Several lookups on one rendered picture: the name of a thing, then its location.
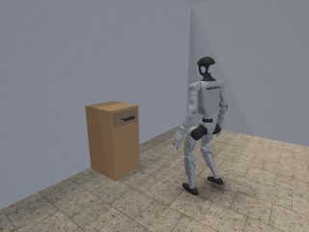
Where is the drawer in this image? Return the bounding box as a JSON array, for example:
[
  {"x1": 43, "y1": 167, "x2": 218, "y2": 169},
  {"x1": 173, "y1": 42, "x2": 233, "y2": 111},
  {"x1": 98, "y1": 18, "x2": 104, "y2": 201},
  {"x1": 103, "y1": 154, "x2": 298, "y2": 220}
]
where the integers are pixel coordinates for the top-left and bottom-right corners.
[{"x1": 112, "y1": 107, "x2": 137, "y2": 129}]

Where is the handle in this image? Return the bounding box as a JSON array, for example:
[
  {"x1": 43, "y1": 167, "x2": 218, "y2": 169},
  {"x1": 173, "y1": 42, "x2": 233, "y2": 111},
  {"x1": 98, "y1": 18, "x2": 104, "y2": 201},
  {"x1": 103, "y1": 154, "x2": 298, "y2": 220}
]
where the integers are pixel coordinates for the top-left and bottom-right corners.
[{"x1": 122, "y1": 116, "x2": 135, "y2": 122}]

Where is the robot left hand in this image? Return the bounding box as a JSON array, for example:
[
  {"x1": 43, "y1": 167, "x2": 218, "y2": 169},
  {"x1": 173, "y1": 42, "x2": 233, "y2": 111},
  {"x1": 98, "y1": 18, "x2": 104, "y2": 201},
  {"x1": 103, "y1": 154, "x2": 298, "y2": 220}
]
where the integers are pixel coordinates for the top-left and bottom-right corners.
[{"x1": 172, "y1": 131, "x2": 184, "y2": 150}]

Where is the robot right hand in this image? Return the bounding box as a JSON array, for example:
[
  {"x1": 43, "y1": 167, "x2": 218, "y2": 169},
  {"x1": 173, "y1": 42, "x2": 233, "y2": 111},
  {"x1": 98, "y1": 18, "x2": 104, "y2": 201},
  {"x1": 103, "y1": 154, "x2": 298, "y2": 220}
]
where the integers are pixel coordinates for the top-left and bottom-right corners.
[{"x1": 216, "y1": 122, "x2": 223, "y2": 137}]

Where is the robot left forearm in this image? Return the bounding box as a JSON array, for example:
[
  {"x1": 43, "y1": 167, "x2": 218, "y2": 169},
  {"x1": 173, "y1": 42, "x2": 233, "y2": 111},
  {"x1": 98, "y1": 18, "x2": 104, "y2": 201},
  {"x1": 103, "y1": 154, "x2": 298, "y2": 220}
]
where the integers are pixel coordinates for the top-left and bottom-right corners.
[{"x1": 179, "y1": 105, "x2": 194, "y2": 134}]

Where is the robot left upper arm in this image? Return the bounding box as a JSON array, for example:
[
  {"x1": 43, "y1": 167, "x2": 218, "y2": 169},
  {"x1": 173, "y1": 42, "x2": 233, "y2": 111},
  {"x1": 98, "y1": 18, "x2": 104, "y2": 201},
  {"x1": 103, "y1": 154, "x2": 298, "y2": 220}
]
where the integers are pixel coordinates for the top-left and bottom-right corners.
[{"x1": 188, "y1": 81, "x2": 201, "y2": 114}]

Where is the robot right forearm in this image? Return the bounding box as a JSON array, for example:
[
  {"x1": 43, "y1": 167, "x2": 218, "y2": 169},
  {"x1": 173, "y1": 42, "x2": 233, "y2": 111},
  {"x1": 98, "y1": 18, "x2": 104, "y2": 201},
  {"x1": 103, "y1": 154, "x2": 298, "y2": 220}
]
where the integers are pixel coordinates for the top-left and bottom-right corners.
[{"x1": 216, "y1": 105, "x2": 228, "y2": 125}]

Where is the cabinet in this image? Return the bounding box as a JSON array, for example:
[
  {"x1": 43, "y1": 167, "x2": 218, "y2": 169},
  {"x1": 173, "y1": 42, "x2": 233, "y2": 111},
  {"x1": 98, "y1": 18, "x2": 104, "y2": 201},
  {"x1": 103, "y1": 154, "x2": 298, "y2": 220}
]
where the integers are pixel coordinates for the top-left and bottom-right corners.
[{"x1": 85, "y1": 101, "x2": 140, "y2": 181}]

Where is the robot right upper arm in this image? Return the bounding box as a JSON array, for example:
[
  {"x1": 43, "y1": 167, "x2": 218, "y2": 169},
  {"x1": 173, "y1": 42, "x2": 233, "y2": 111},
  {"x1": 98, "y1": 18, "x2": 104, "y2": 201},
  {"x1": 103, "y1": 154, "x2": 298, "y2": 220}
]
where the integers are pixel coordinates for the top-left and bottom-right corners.
[{"x1": 216, "y1": 79, "x2": 228, "y2": 108}]

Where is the left robot shin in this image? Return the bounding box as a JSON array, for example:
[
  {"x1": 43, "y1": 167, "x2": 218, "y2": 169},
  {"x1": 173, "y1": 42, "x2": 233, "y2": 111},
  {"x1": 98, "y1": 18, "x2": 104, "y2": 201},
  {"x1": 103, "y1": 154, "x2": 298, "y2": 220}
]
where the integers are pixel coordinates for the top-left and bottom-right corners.
[{"x1": 183, "y1": 156, "x2": 196, "y2": 189}]

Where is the left robot thigh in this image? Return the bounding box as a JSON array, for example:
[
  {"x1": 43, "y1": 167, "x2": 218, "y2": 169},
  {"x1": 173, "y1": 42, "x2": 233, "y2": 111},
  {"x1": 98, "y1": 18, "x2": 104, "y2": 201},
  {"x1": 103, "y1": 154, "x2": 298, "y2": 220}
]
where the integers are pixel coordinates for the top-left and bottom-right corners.
[{"x1": 183, "y1": 126, "x2": 205, "y2": 164}]

